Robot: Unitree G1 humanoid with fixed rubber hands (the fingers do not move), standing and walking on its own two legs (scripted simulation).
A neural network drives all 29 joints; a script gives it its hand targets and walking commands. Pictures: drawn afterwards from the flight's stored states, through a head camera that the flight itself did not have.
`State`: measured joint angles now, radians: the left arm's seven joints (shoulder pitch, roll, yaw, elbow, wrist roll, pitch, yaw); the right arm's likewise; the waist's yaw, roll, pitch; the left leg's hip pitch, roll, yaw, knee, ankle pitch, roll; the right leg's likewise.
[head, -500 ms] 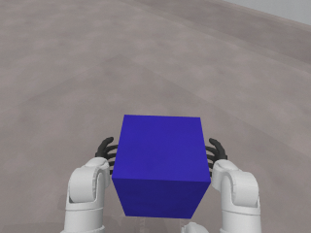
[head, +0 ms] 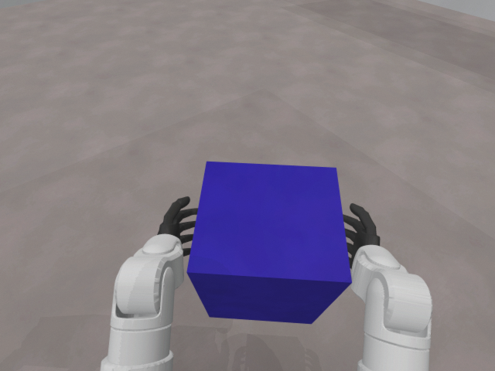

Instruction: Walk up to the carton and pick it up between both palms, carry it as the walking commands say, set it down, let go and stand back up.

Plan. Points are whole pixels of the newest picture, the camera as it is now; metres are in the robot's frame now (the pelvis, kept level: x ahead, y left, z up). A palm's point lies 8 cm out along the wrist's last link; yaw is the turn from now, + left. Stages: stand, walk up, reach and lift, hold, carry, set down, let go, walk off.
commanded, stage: carry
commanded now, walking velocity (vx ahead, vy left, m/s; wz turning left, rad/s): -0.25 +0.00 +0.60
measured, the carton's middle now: (264, 251) +0.31 -0.05 +0.03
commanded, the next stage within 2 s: none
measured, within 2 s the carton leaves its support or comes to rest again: neither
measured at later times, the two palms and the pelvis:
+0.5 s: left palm out of the picture +0.03 +0.22 +0.09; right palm out of the picture +0.11 -0.05 +0.07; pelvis -0.19 +0.02 +0.01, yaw +15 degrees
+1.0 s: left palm out of the picture -0.27 +0.29 +0.06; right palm out of the picture -0.08 +0.08 +0.05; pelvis -0.39 +0.01 -0.01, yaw +31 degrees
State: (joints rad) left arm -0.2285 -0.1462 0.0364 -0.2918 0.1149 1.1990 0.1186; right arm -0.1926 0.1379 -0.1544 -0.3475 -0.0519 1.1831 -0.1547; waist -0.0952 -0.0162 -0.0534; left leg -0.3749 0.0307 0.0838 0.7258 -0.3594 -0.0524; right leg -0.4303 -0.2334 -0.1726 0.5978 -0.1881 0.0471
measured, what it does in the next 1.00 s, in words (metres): walks backwards, turning left: left foot, then right foot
